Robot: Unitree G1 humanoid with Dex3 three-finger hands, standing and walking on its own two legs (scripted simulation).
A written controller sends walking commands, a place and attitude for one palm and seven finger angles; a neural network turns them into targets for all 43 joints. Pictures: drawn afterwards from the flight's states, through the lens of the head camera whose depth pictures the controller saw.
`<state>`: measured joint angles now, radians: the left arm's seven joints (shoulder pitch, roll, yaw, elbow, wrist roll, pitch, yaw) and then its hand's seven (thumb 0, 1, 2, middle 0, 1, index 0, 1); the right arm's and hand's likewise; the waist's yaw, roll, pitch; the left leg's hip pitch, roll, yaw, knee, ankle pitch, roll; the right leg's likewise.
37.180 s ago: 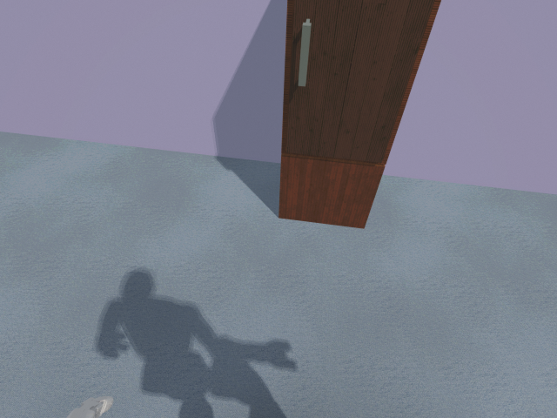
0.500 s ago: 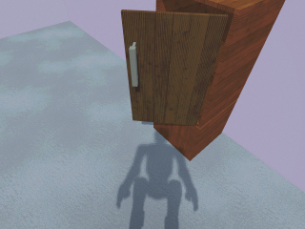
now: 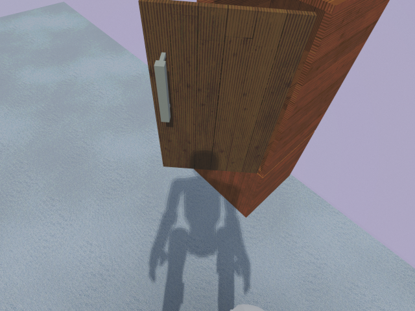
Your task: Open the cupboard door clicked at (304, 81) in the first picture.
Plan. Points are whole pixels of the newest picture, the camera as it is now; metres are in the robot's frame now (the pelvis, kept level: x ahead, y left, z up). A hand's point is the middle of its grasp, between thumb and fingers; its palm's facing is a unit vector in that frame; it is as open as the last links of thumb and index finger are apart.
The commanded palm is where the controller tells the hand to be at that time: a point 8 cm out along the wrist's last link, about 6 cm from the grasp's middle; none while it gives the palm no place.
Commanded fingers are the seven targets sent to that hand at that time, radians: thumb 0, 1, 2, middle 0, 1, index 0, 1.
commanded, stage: shuffle to correct the standing spot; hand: left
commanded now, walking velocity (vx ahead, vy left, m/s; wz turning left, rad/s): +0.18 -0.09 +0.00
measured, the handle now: (164, 89) +0.62 +0.14 +0.05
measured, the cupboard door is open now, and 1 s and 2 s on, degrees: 44 44 44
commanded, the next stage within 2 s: come to a stop and stand still in 0.10 s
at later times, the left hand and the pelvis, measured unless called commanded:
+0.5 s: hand out of the picture +0.14 +0.14 -0.20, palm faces +0.12 -0.98 -0.16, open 7.3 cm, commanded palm none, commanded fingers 0.00 0.90 0.90 -0.20 -0.30 -0.20 -0.30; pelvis +0.12 -0.04 -0.01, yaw +2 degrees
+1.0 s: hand out of the picture +0.11 +0.12 -0.18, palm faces +0.05 -0.96 -0.26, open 7.4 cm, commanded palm none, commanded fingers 0.00 0.90 0.90 -0.20 -0.30 -0.20 -0.30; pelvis +0.07 -0.06 -0.02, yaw +2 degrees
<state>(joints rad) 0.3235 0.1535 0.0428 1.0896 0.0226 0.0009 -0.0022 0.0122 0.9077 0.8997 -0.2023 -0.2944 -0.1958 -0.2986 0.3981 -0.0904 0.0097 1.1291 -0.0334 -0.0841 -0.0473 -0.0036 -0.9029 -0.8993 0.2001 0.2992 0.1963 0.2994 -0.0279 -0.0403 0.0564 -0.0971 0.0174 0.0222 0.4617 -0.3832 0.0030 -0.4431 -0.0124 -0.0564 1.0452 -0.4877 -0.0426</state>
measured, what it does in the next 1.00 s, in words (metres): steps on the spot: right foot, then left foot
